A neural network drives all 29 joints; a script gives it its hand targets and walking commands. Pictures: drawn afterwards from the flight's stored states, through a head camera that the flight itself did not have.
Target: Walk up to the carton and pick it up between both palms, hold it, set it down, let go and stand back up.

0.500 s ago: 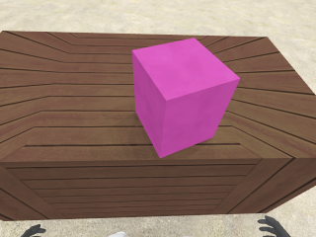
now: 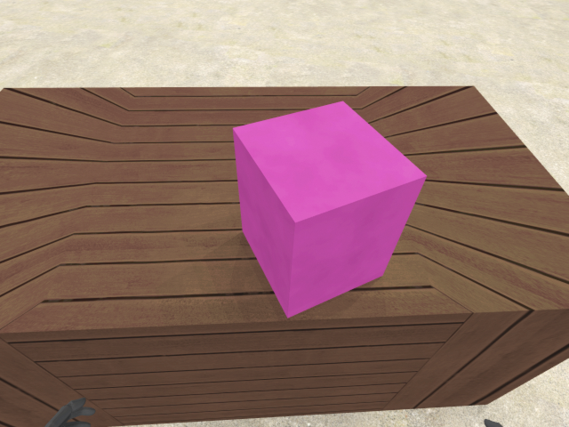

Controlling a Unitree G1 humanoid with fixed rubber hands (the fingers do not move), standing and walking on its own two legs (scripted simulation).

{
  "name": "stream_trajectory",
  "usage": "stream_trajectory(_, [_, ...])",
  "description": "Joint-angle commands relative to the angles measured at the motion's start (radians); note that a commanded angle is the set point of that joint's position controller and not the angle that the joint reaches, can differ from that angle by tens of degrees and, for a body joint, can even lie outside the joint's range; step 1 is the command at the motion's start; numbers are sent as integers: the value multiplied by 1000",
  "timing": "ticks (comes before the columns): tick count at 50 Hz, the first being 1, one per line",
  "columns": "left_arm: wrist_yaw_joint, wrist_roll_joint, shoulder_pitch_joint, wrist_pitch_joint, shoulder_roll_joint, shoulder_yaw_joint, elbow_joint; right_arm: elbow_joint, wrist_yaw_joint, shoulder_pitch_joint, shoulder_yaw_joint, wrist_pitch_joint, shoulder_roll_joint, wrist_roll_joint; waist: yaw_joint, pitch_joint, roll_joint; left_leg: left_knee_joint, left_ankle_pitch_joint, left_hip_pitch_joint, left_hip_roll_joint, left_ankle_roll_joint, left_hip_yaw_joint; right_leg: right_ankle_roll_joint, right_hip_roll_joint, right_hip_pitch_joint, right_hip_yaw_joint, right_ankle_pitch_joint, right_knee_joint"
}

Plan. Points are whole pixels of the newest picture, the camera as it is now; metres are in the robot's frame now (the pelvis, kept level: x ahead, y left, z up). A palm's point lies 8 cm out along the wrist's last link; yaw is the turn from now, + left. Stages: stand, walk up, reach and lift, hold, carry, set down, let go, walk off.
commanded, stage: walk up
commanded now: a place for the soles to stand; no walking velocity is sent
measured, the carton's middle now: (315, 209) +0.47 -0.05 +0.04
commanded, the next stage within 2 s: reach and lift in 1.52 s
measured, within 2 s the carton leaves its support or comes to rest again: neither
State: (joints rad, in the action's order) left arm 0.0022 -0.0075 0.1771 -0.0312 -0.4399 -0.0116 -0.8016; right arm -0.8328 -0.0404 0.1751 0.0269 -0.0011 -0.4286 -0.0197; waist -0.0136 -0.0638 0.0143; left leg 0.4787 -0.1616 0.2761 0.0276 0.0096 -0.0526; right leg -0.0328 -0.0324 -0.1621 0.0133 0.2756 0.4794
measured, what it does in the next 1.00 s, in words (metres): stands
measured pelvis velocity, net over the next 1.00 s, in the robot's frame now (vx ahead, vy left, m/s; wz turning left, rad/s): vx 0.04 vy -0.01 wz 0.01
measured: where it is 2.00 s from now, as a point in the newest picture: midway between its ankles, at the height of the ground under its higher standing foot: outside the picture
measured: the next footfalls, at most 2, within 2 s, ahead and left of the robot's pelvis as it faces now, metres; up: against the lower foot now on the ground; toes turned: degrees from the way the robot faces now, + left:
none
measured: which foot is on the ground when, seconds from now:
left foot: down 0.00-1.00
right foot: down 0.00-1.00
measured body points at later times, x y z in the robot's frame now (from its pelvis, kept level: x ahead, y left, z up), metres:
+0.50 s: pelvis +0.01 +0.00 +0.01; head +0.02 -0.01 +0.46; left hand +0.10 +0.31 -0.11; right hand +0.11 -0.32 -0.11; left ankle +0.06 +0.11 -0.74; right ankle -0.01 -0.14 -0.74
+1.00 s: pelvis +0.04 -0.01 +0.01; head +0.05 -0.01 +0.46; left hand +0.11 +0.29 -0.12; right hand +0.13 -0.33 -0.11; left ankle +0.06 +0.11 -0.74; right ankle -0.01 -0.14 -0.74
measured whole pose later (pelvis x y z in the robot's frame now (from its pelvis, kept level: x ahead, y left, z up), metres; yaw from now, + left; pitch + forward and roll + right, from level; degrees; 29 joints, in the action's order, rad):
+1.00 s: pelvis +0.04 -0.01 +0.01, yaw +0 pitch -1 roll +0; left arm 0.00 0.00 0.15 -0.03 -0.35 0.04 -1.06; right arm -1.03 0.01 0.13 0.03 0.02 -0.38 -0.01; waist 0.00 -0.04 0.00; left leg 0.35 -0.15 0.18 0.03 -0.01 -0.04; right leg -0.02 -0.03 -0.05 0.03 0.25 0.31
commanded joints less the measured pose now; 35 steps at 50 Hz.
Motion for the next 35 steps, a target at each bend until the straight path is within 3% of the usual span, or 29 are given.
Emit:
stream_trajectory(1, [9, -2, -28, -14, -189, 55, 14, 29, 12, -57, 51, 13, -175, -1, 5, 105, -8, -76, 92, -148, 112, 44, 121, 52, -98, -51, -77, -134, -107])
stream_trajectory(3, [10, -5, -31, -14, -193, 56, -4, 3, 14, -58, 52, 13, -179, -3, 5, 105, 19, -81, 147, -143, 120, 46, 125, 54, -104, -33, -74, -137, -112])
stream_trajectory(7, [9, -1, -41, -14, -171, 53, -42, -27, 18, -75, 52, 10, -165, -1, 6, 116, -4, -89, 154, -177, 121, 46, 121, 57, -108, -33, -71, -147, -132])
stream_trajectory(8, [11, -1, -56, -13, -177, 60, -46, -30, 20, -89, 54, 10, -169, 1, -3, 109, 23, -92, 152, -174, 118, 46, 111, 58, -106, -30, -71, -149, -131])
stream_trajectory(13, [8, 2, -63, -14, -160, 55, -89, -70, 20, -105, 61, 7, -170, 1, 3, 92, -24, -117, 130, -186, 121, 40, 117, 53, -108, -48, -60, -123, -164])
stream_trajectory(15, [10, 1, -59, -13, -159, 58, -95, -79, 22, -116, 58, 9, -158, -2, 3, 95, 14, -132, 78, -176, 113, 37, 109, 57, -106, -40, -63, -116, -168])
stream_trajectory(16, [10, 3, -68, -11, -163, 59, -102, -93, 21, -111, 54, 7, -154, -1, 5, 81, -18, -137, 61, -159, 112, 37, 115, 56, -107, -26, -61, -98, -168])
stream_trajectory(21, [11, 5, -65, -11, -154, 64, -124, -117, 19, -119, 59, 10, -149, 1, 9, 69, -22, -157, 10, -153, 111, 37, 114, 57, -104, -31, -69, -63, -190])
stream_trajectory(23, [10, 5, -66, -9, -147, 64, -136, -129, 21, -123, 58, 10, -134, 0, 8, 61, 4, -178, -7, -155, 113, 34, 118, 54, -106, -42, -69, -29, -202])
stream_trajectory(25, [12, 2, -70, -10, -138, 68, -141, -134, 21, -121, 53, 14, -135, 4, 11, 89, -13, -181, 27, -148, 112, 38, 119, 54, -103, 6, -55, -81, -193])
stream_trajectory(27, [5, 3, -56, -3, -117, 71, -162, -128, 28, -98, 43, 23, -134, 9, 8, 100, -41, -203, -86, -155, 115, 35, 130, 50, -92, -4, -49, 16, -205])
stream_trajectory(30, [1, 5, -56, 2, -115, 79, -173, -135, 33, -116, 46, 28, -150, 12, 15, 63, -12, -218, -145, -117, 120, 34, 150, 57, -89, -4, -54, 31, -219])
stream_trajectory(32, [0, 6, -58, 1, -113, 82, -184, -131, 36, -118, 47, 30, -145, 16, 21, 33, 16, -232, -136, -87, 113, 27, 145, 58, -92, 4, -51, 27, -221])
stream_trajectory(34, [1, 8, -56, -4, -118, 79, -188, -143, 36, -97, 43, 32, -133, 10, 13, 26, -22, -217, -71, -105, 111, 24, 135, 58, -96, -15, -57, 7, -231])
stream_trajectory(35, [1, 5, -39, -6, -115, 85, -193, -147, 37, -98, 42, 34, -138, 9, 19, 55, -3, -207, -48, -117, 114, 31, 133, 54, -99, 13, -58, -25, -232])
